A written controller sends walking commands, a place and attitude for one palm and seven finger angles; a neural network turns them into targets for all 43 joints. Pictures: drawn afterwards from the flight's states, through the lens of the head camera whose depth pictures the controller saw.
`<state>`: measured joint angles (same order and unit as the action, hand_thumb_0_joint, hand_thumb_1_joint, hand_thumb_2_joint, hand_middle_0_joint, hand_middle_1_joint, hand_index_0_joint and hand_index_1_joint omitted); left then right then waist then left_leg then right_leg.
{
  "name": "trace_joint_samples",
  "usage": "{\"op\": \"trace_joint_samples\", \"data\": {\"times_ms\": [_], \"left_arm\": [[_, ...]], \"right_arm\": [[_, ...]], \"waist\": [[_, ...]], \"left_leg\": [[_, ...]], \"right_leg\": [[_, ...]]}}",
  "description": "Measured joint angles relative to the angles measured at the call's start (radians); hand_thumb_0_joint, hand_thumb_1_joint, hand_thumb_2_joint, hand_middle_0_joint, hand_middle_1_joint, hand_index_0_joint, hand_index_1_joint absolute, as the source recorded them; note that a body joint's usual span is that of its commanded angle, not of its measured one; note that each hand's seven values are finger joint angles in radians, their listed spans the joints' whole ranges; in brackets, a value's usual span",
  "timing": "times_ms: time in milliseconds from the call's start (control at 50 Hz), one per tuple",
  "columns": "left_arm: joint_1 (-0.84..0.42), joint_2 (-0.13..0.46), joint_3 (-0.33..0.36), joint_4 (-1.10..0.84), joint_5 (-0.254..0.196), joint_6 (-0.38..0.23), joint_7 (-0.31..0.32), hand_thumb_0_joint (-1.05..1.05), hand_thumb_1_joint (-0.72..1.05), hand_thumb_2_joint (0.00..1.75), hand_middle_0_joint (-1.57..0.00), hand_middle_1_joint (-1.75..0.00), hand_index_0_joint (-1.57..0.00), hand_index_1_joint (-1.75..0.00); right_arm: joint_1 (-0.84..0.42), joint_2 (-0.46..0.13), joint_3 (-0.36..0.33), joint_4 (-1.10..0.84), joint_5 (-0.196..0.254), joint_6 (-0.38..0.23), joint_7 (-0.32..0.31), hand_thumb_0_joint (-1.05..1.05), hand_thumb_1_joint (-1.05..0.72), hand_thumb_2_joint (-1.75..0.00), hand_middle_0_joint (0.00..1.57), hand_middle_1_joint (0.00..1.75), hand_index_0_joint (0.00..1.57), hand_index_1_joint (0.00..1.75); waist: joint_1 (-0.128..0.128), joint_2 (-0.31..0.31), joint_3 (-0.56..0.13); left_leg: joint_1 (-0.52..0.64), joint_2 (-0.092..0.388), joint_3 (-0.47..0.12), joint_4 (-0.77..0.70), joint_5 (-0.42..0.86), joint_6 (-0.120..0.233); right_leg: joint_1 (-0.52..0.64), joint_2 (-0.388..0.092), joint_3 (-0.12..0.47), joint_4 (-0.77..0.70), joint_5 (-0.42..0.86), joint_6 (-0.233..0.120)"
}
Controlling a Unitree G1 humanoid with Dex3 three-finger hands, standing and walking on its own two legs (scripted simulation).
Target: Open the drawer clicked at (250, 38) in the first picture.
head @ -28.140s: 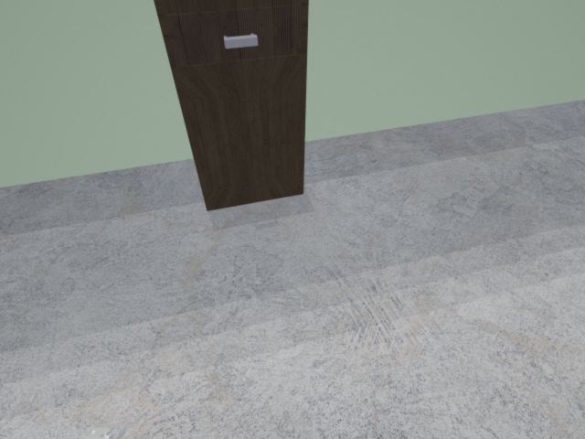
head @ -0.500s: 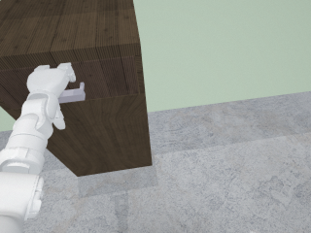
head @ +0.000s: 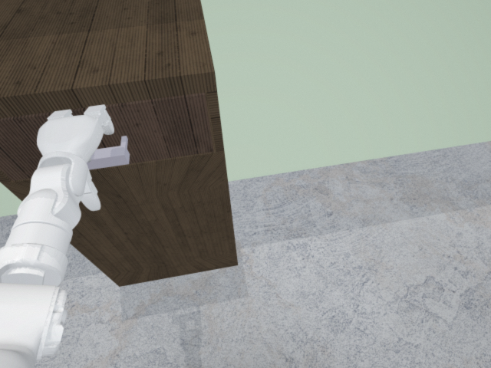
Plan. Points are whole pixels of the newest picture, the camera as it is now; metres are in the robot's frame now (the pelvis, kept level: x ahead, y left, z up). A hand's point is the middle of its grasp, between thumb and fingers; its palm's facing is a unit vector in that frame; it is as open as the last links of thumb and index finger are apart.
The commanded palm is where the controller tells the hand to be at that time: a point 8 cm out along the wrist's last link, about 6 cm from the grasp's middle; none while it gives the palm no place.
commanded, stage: lower the fingers behind the handle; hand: left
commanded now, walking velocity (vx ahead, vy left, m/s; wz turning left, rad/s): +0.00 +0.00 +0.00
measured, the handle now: (100, 150) +0.51 +0.30 +0.04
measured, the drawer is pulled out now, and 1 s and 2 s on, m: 0.00 0.00 0.00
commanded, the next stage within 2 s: lift the fingers back up to retry in 1.52 s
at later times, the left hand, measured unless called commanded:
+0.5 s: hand (98, 168) +0.45 +0.27 +0.06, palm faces -0.03 +0.02 -1.00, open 13.8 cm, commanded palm +0.42 +0.28 +0.12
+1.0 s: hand (98, 174) +0.44 +0.28 +0.05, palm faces +0.01 +0.01 -1.00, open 14.3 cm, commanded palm +0.41 +0.28 +0.08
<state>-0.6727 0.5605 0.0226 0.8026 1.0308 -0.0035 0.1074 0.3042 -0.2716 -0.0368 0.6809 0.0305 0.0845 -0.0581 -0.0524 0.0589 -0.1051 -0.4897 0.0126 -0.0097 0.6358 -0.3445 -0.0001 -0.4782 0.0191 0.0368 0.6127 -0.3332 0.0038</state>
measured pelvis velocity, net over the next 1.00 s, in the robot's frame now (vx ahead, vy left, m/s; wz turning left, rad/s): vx -0.01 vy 0.01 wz -0.02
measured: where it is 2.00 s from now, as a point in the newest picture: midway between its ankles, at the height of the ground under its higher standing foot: outside the picture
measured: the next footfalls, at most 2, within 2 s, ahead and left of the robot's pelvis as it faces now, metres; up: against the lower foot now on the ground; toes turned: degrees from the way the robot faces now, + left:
none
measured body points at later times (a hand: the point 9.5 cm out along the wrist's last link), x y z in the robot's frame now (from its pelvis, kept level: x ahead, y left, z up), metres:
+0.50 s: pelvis -0.01 +0.00 -0.01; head +0.07 -0.01 +0.43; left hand +0.45 +0.27 +0.11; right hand +0.04 -0.27 -0.14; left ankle -0.03 +0.12 -0.72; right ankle -0.03 -0.13 -0.72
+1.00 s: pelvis -0.01 +0.01 -0.01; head +0.06 +0.00 +0.43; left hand +0.44 +0.27 +0.10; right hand +0.05 -0.27 -0.14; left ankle -0.03 +0.12 -0.72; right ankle -0.03 -0.13 -0.72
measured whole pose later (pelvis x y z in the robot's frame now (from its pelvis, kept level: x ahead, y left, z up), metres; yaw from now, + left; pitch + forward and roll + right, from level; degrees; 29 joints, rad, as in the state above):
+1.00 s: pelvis -0.01 +0.01 -0.01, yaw -1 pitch +15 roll -1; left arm -0.68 0.54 0.02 0.91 1.07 0.00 0.27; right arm 0.33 -0.27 -0.05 0.69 0.01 0.06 -0.03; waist -0.07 0.04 -0.14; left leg -0.62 0.02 0.00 0.73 -0.37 0.01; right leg -0.61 0.03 0.05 0.69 -0.35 0.01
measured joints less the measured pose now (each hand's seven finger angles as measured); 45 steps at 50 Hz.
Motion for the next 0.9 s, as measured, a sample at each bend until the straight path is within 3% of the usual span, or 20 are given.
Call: {"op": "trace_joint_samples", "data": {"times_ms": [140, 300, 400, 520, 900], "left_arm": [[-0.013, 0.006, -0.030, 0.043, 0.012, 0.014, 0.013, 0.00, -0.49, 0.30, -0.32, -1.20, -0.32, -1.20], [-0.074, -0.002, -0.061, 0.086, 0.029, -0.041, 0.035, 0.00, -0.49, 0.30, -0.32, -1.20, -0.32, -1.20], [-0.101, -0.006, -0.031, 0.122, 0.044, -0.047, 0.083, 0.00, -0.49, 0.30, -0.32, -1.20, -0.32, -1.20], [-0.095, -0.001, -0.001, 0.175, 0.048, -0.002, 0.110, 0.00, -0.49, 0.30, -0.32, -1.20, -0.32, -1.20], [-0.019, -0.007, 0.009, 0.118, 0.044, -0.015, 0.143, 0.00, -0.49, 0.30, -0.26, -1.18, -0.26, -1.18]], "right_arm": [[-0.016, 0.002, 0.002, -0.006, 0.001, -0.014, 0.000, 0.01, -0.90, -0.90, 0.20, 0.30, 0.21, 0.30], [-0.019, 0.005, 0.001, 0.003, -0.009, -0.034, -0.012, 0.01, -0.90, -0.90, 0.20, 0.30, 0.21, 0.30], [-0.009, 0.005, 0.001, 0.008, -0.017, -0.035, -0.005, 0.01, -0.90, -0.90, 0.20, 0.30, 0.21, 0.30], [0.023, 0.005, 0.001, 0.017, -0.018, -0.026, 0.007, 0.01, -0.90, -0.90, 0.20, 0.30, 0.21, 0.30], [0.034, -0.002, -0.016, 0.018, -0.016, -0.025, 0.018, 0.01, -0.90, -0.90, 0.20, 0.30, 0.21, 0.30]], "waist": [[0.011, -0.008, 0.012], [0.003, -0.021, 0.021], [-0.014, -0.019, 0.013], [-0.026, -0.009, 0.001], [-0.018, -0.014, -0.027]], "left_leg": [[-0.017, -0.005, -0.010, 0.010, 0.008, 0.000], [-0.072, -0.010, -0.026, 0.046, 0.006, -0.001], [-0.108, -0.006, -0.018, 0.067, -0.001, 0.000], [-0.125, 0.001, 0.002, 0.072, -0.009, 0.002], [-0.128, 0.007, 0.013, 0.083, -0.025, 0.005]], "right_leg": [[-0.013, -0.005, -0.010, 0.011, 0.003, 0.000], [-0.059, -0.009, -0.026, 0.040, -0.001, 0.000], [-0.098, -0.004, -0.018, 0.060, -0.004, 0.001], [-0.124, 0.002, 0.002, 0.067, -0.005, 0.004], [-0.128, 0.008, 0.013, 0.071, -0.014, 0.007]]}}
